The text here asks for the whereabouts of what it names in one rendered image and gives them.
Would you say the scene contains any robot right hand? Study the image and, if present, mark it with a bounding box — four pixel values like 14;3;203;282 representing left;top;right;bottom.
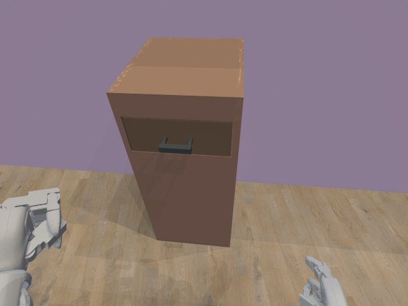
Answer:
300;256;348;306

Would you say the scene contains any robot left hand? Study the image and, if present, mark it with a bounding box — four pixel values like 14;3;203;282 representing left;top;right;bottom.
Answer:
0;187;66;272

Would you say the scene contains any cabinet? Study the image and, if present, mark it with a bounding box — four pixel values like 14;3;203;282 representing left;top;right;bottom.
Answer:
106;38;244;247

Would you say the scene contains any left robot forearm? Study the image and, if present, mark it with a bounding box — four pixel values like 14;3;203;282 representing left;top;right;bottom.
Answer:
0;270;34;306

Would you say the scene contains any drawer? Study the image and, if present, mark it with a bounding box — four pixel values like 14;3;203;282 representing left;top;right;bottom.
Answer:
122;117;233;156

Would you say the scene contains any handle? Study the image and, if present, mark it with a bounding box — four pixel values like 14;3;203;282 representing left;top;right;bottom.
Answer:
158;136;193;154

